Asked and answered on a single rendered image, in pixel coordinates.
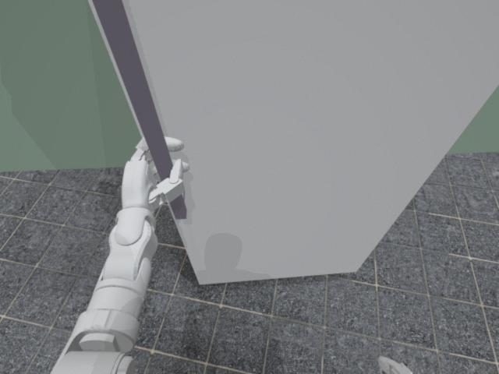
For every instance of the robot left hand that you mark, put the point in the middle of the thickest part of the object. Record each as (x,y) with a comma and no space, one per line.
(140,178)

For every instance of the robot right hand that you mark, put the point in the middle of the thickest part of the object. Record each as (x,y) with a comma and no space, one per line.
(392,367)

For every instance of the fridge door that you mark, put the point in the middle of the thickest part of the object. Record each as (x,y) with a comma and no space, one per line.
(308,125)

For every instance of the handle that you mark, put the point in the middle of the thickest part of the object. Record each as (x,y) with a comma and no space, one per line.
(116,27)

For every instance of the robot left upper arm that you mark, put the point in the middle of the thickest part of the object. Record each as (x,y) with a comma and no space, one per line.
(95,362)

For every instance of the left robot forearm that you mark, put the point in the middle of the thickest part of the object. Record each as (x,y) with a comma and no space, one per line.
(110,322)

